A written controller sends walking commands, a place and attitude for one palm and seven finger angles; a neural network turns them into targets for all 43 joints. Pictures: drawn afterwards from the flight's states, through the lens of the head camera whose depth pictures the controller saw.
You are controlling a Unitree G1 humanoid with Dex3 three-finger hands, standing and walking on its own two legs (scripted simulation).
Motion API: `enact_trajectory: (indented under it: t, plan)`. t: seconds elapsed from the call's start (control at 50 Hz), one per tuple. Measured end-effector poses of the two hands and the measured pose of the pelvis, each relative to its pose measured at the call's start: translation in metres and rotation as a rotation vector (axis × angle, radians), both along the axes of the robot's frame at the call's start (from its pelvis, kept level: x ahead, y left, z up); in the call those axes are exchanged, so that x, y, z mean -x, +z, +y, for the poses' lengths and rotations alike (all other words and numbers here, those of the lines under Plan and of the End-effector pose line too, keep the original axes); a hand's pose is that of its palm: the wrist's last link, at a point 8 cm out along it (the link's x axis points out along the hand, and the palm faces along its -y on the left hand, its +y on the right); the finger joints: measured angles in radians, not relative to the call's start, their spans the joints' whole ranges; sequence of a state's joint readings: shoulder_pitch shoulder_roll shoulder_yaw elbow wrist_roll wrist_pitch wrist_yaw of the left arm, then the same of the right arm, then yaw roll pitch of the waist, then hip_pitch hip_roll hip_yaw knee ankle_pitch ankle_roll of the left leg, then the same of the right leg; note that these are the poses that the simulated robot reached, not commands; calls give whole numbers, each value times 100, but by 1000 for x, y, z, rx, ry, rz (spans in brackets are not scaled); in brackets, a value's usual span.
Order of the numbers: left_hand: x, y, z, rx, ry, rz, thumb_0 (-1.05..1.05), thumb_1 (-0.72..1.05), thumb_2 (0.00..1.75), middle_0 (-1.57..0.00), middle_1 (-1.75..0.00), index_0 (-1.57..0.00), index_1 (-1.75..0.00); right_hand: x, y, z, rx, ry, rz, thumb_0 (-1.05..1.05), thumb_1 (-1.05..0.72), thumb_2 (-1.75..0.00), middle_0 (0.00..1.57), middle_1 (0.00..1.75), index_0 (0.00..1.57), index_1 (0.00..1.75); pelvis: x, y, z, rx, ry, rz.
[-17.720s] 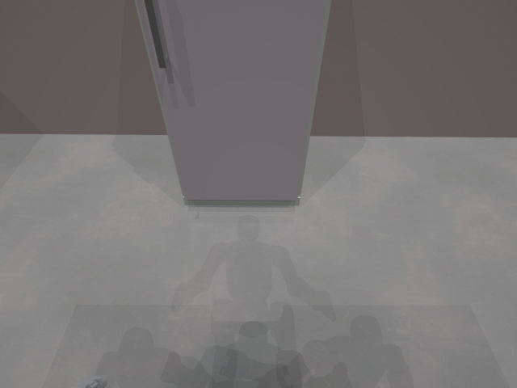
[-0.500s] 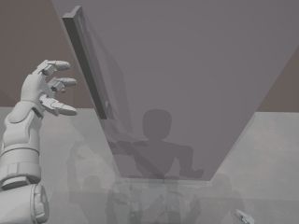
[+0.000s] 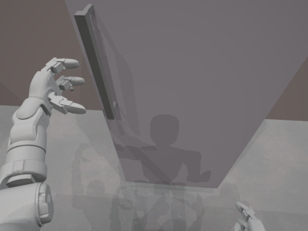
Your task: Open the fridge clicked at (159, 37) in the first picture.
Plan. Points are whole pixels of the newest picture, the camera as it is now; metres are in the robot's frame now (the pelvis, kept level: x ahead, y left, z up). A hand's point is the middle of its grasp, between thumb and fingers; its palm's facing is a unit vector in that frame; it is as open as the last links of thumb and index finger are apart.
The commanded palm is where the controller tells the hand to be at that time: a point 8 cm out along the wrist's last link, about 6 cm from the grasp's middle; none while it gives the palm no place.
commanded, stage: move the hooked fingers beside the handle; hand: left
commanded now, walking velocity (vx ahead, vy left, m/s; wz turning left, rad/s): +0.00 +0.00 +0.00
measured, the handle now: (102, 72) +0.46 +0.16 +0.18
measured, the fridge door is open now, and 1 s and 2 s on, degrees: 0 0 0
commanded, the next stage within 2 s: feel for the door with the fingertips in 1.10 s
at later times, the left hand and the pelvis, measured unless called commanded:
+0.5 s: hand (72, 86) +0.40 +0.22 +0.18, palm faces +0.02 -1.00 -0.04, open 14.0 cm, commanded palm +0.38 +0.26 +0.17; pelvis +0.00 +0.00 +0.00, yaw -1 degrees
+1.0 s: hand (78, 88) +0.40 +0.21 +0.17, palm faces -0.03 -1.00 -0.04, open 14.0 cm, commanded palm +0.38 +0.27 +0.17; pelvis +0.00 +0.00 +0.00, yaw -1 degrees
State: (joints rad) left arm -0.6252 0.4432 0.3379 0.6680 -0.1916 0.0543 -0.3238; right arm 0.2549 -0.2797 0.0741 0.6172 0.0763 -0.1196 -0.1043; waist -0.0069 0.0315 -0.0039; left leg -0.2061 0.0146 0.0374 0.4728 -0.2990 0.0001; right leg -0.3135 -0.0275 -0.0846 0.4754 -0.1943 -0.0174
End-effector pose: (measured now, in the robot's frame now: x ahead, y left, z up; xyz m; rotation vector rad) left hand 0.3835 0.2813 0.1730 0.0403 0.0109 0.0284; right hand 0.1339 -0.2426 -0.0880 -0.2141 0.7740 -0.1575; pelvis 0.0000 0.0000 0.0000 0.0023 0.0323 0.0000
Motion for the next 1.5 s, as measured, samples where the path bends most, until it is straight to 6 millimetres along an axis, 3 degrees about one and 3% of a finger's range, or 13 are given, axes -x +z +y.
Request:
enact_trajectory:
  t: [0.14, 0.3, 0.36, 0.48, 0.6, 0.7, 0.86, 1.04, 1.26, 1.5]
  plan:
    - [-13, 11, -17, 14, -67, -22, -1, -50, 30, -30, -120, -30, -120, 21, -8, -8, 8, -27, 54, 1, -90, -90, 21, 29, 21, 30, 0, 0, 1, -1, -2, 11]
    - [-12, -7, -24, 14, -39, 16, -1, -50, 30, -30, -120, -30, -120, 37, -11, -13, -10, -70, 69, 1, -90, -90, 20, 29, 21, 30, 0, 0, 1, -7, -26, 17]
    - [-6, -5, -20, 7, -18, -22, -1, -50, 30, -30, -120, -30, -120, 38, -10, -14, -8, -72, 69, 1, -90, -90, 20, 29, 21, 30, 0, 0, -1, -7, -31, 9]
    - [4, 12, -9, 0, -11, -63, -1, -50, 30, -30, -120, -30, -120, 30, -7, -14, 0, -52, 47, 1, -90, -90, 20, 29, 21, 30, 1, 1, -3, -4, -17, -5]
    - [4, 2, -15, -4, -46, 29, -1, -50, 30, -30, -120, -30, -120, 17, -5, -14, 2, -26, 13, 1, -90, -90, 20, 29, 21, 30, 6, 0, -3, -4, -4, 3]
    - [2, -3, -23, 27, -47, -2, -1, -50, 30, -30, -120, -30, -120, 11, -2, -12, 5, -20, -9, 1, -90, -90, 21, 29, 21, 30, 8, -1, -4, -6, -9, 5]
    - [-7, 11, -16, -1, -20, -31, -1, -50, 30, -30, -120, -30, -120, 17, -2, -10, -4, -29, -2, 1, -90, -90, 21, 29, 21, 30, 6, -1, -4, -5, -12, 4]
    - [1, 1, -18, 11, -57, -15, -1, -50, 30, -30, -120, -30, -120, 29, -10, -11, -9, -37, 48, 1, -90, -90, 21, 29, 21, 30, 4, -1, -1, -6, -18, 9]
    - [6, 8, -10, 1, -23, -37, -1, -50, 30, -30, -120, -30, -120, 19, -2, -9, 2, -33, 9, 1, -90, -90, 20, 29, 21, 30, 5, 0, -1, -3, -13, -5]
    - [7, 2, -39, 37, -72, -26, -1, -50, 30, -30, -120, -30, -120, 3, 1, 1, -23, -5, -35, 1, -90, -90, 20, 29, 21, 30, 6, 0, 2, -5, -14, -7]
